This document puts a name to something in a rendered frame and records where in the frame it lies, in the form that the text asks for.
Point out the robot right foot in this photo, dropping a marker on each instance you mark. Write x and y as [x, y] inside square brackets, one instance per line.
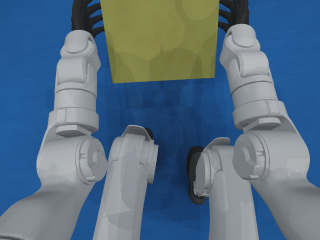
[192, 160]

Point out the carton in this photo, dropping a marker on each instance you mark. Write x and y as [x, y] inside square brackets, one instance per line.
[160, 40]

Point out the robot right forearm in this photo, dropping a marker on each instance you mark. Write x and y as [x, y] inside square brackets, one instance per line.
[256, 106]

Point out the robot left forearm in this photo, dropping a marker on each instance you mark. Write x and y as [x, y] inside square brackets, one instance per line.
[74, 112]

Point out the right robot hand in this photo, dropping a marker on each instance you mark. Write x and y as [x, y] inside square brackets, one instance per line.
[239, 13]

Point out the right robot upper arm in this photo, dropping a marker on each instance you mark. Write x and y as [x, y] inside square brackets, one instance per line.
[276, 162]

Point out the robot left thigh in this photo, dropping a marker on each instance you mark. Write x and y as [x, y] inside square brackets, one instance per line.
[122, 202]

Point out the left robot hand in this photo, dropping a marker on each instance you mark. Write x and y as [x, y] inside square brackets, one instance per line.
[80, 19]

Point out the left robot upper arm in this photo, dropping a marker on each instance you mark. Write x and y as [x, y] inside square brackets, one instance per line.
[67, 168]

